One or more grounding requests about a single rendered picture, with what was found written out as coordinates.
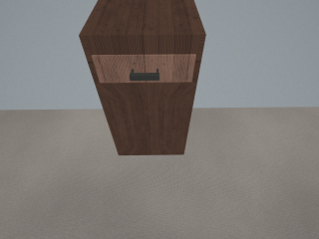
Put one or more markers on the cabinet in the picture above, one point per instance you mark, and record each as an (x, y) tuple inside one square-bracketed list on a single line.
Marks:
[(145, 118)]

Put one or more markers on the drawer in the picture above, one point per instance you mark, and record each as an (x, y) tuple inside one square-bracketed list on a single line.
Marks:
[(173, 68)]

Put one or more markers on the handle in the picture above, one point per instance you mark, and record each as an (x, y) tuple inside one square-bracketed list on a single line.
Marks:
[(144, 76)]

